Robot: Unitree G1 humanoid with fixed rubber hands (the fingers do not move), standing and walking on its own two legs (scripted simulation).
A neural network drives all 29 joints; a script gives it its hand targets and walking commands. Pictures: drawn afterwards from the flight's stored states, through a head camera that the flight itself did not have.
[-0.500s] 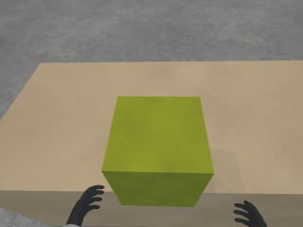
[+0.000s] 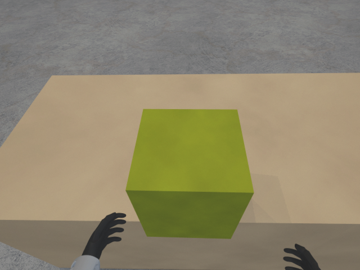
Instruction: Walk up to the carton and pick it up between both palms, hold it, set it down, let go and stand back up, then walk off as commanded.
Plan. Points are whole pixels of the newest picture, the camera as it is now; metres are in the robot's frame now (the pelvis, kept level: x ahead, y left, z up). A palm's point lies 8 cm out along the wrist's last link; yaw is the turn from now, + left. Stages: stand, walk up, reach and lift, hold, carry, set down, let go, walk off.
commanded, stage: walk off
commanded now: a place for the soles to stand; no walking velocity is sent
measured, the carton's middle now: (189, 177) +0.32 +0.01 +0.02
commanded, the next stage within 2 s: none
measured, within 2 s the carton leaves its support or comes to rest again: neither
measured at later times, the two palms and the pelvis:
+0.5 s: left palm out of the picture +0.03 +0.27 -0.15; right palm out of the picture +0.04 -0.26 -0.12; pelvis -0.06 +0.01 -0.01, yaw +0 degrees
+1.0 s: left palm out of the picture +0.05 +0.24 -0.13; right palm out of the picture +0.02 -0.30 -0.14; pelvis -0.07 -0.02 -0.02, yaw -1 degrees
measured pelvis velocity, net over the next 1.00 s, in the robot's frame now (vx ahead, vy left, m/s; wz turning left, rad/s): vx -0.07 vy -0.02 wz -0.02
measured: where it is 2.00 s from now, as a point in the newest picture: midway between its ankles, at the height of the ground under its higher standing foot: outside the picture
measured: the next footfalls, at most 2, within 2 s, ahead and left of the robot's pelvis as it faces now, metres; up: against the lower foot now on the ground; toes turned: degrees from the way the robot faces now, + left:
left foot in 0.40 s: -0.04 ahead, +0.08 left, +0.00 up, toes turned -4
right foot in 0.82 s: -0.06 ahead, -0.10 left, +0.00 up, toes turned -1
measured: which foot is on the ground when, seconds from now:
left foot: down 0.00-0.12, up 0.14-0.38, down 0.40-0.84, up 0.86-1.00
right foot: down 0.00-0.42, up 0.44-0.80, down 0.82-1.00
